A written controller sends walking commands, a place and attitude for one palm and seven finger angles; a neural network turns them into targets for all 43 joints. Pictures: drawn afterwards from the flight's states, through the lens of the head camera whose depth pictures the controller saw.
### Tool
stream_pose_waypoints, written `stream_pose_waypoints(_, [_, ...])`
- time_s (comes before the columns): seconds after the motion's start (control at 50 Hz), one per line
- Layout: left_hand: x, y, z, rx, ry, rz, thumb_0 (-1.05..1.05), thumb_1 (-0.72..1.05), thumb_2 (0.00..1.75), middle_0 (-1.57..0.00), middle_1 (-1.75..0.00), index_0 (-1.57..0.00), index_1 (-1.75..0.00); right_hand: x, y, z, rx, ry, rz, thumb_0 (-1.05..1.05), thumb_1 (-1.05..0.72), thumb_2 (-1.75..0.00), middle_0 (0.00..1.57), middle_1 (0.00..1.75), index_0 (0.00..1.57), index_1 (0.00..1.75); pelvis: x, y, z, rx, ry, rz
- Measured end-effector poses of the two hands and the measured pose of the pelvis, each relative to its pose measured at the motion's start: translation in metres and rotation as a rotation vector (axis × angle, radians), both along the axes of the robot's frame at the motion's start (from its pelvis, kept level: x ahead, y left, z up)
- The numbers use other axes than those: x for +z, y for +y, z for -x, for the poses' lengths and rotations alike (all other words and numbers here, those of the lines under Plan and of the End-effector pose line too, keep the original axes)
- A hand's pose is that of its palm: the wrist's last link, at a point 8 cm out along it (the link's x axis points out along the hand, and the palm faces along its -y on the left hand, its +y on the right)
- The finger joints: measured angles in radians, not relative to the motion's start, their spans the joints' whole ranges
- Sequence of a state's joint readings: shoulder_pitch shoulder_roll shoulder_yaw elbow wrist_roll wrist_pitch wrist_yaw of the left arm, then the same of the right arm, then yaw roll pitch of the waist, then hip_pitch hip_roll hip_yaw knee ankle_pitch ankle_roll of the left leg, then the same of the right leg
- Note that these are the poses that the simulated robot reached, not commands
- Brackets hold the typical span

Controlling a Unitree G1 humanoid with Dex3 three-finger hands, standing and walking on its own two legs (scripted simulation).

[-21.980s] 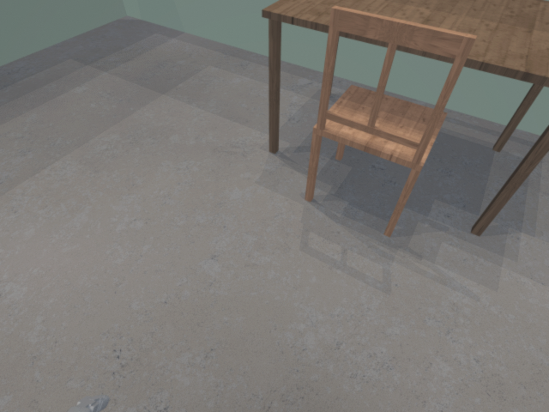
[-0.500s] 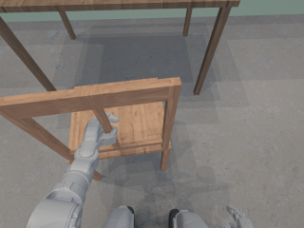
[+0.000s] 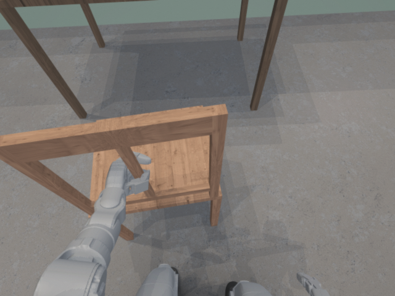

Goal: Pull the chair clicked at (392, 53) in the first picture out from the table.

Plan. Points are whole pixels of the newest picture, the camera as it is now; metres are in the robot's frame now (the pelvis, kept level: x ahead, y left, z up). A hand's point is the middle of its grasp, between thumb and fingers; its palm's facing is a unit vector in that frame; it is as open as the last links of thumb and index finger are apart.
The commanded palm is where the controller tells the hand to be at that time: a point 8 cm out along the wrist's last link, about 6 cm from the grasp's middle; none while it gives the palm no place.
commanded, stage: step backward, pulling the chair out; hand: left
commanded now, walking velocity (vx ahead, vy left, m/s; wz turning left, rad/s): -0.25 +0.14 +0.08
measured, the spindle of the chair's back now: (138, 174) +0.38 +0.17 -0.09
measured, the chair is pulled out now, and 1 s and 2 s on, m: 0.52 0.68 0.68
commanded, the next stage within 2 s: stop walking, hand still on the chair in 0.04 s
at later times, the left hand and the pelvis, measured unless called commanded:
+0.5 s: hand (140, 247) +0.21 +0.13 -0.06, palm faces -0.01 -0.99 -0.17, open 5.4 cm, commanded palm +0.19 +0.18 -0.05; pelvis -0.07 +0.01 +0.01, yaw +2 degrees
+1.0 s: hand (138, 257) +0.19 +0.13 -0.06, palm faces -0.02 -0.98 -0.17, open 5.5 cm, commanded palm +0.17 +0.19 -0.05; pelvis -0.05 +0.01 +0.01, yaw +1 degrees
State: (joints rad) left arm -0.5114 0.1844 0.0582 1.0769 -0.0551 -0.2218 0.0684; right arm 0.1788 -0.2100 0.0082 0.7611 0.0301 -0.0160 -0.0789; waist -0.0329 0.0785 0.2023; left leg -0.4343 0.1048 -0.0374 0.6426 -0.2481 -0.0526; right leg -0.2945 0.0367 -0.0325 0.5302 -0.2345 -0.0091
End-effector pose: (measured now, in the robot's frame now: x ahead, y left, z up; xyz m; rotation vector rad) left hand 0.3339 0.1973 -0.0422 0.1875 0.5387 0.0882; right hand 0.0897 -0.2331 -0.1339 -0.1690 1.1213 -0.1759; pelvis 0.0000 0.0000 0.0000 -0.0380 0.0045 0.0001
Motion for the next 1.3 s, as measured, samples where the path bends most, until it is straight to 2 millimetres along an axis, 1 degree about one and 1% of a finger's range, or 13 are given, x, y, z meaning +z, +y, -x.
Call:
stream_pose_waypoints(0.06, [0.001, -0.005, 0.016, 0.009, 0.019, 0.002, 0.04, 0.65, 0.77, -0.27, -1.13, -0.49, -1.45, 0.003, -0.013, 0.017, -0.014, -0.002, 0.030, 0.00, -0.90, -0.89, 0.21, 0.30, 0.21, 0.30, 0.002, -0.001, 0.015, 0.009, 0.010, -0.033])
stream_pose_waypoints(0.14, [0.002, -0.010, 0.037, 0.003, 0.037, 0.013, 0.04, 0.66, 0.76, -0.25, -1.14, -0.49, -1.45, 0.009, -0.027, 0.036, -0.003, -0.005, 0.093, 0.01, -0.90, -0.89, 0.21, 0.30, 0.21, 0.30, 0.002, 0.005, 0.034, 0.044, 0.018, -0.051])
stream_pose_waypoints(0.22, [0.003, -0.010, 0.058, -0.033, 0.030, 0.023, 0.03, 0.66, 0.75, -0.22, -1.16, -0.49, -1.45, 0.019, -0.032, 0.053, 0.003, -0.015, 0.164, 0.01, -0.90, -0.89, 0.21, 0.30, 0.20, 0.30, 0.000, 0.015, 0.056, 0.067, 0.005, -0.062])
stream_pose_waypoints(0.3, [0.004, -0.010, 0.086, -0.046, 0.029, 0.034, 0.03, 0.68, 0.74, -0.19, -1.16, -0.49, -1.45, 0.027, -0.020, 0.065, 0.012, -0.044, 0.147, 0.01, -0.91, -0.89, 0.20, 0.30, 0.20, 0.30, 0.003, 0.018, 0.070, 0.044, -0.007, -0.065])
stream_pose_waypoints(0.38, [0.004, -0.011, 0.113, -0.045, 0.032, 0.036, 0.03, 0.68, 0.74, -0.20, -1.16, -0.49, -1.45, 0.022, 0.000, 0.073, 0.036, -0.055, 0.066, 0.01, -0.90, -0.89, 0.20, 0.30, 0.20, 0.30, 0.005, 0.014, 0.077, 0.044, -0.025, -0.041])
stream_pose_waypoints(0.48, [0.004, -0.012, 0.140, -0.034, 0.040, 0.032, 0.04, 0.67, 0.75, -0.21, -1.15, -0.49, -1.45, 0.018, 0.019, 0.074, 0.035, -0.081, -0.001, 0.01, -0.90, -0.89, 0.20, 0.30, 0.20, 0.30, 0.007, 0.010, 0.075, 0.030, -0.034, -0.042])
stream_pose_waypoints(0.56, [0.004, -0.013, 0.154, -0.029, 0.043, 0.025, 0.04, 0.66, 0.77, -0.22, -1.15, -0.49, -1.45, 0.018, 0.024, 0.067, 0.029, -0.109, -0.015, 0.01, -0.90, -0.89, 0.21, 0.30, 0.21, 0.30, 0.008, 0.010, 0.069, 0.024, -0.034, -0.045])
stream_pose_waypoints(0.66, [0.004, -0.013, 0.161, -0.029, 0.042, 0.024, 0.04, 0.65, 0.77, -0.23, -1.16, -0.49, -1.45, 0.023, 0.018, 0.053, 0.030, -0.144, 0.008, 0.01, -0.90, -0.89, 0.21, 0.30, 0.21, 0.30, 0.010, 0.011, 0.063, 0.022, -0.032, -0.045])
stream_pose_waypoints(0.82, [0.004, -0.012, 0.161, -0.047, 0.036, 0.022, 0.03, 0.65, 0.78, -0.23, -1.18, -0.49, -1.45, 0.038, 0.005, 0.024, 0.031, -0.207, 0.061, 0.01, -0.90, -0.89, 0.21, 0.30, 0.20, 0.30, 0.011, 0.013, 0.057, 0.018, -0.027, -0.048])
stream_pose_waypoints(0.94, [0.004, -0.012, 0.161, -0.053, 0.034, 0.024, 0.03, 0.65, 0.78, -0.22, -1.19, -0.49, -1.45, 0.046, 0.004, 0.010, 0.038, -0.239, 0.073, 0.01, -0.90, -0.89, 0.20, 0.30, 0.20, 0.30, 0.011, 0.013, 0.055, 0.021, -0.026, -0.047])
stream_pose_waypoints(1.04, [0.004, -0.012, 0.161, -0.050, 0.036, 0.028, 0.04, 0.65, 0.78, -0.21, -1.20, -0.49, -1.45, 0.046, 0.010, 0.007, 0.046, -0.237, 0.062, 0.01, -0.90, -0.89, 0.20, 0.30, 0.20, 0.30, 0.012, 0.014, 0.054, 0.021, -0.023, -0.046])
stream_pose_waypoints(1.18, [0.003, -0.012, 0.161, -0.045, 0.038, 0.037, 0.04, 0.65, 0.78, -0.21, -1.20, -0.49, -1.45, 0.041, 0.018, 0.013, 0.040, -0.208, 0.030, 0.01, -0.90, -0.89, 0.20, 0.30, 0.20, 0.30, 0.012, 0.014, 0.052, 0.026, -0.014, -0.046])
stream_pose_waypoints(1.3, [0.006, -0.007, 0.156, -0.069, -0.003, 0.065, 0.03, 0.53, 0.72, -0.29, -1.29, -0.49, -1.45, 0.038, 0.014, 0.014, 0.056, -0.239, -0.005, 0.01, -0.90, -0.89, 0.21, 0.30, 0.21, 0.30, 0.002, 0.014, 0.055, 0.044, 0.050, -0.046])
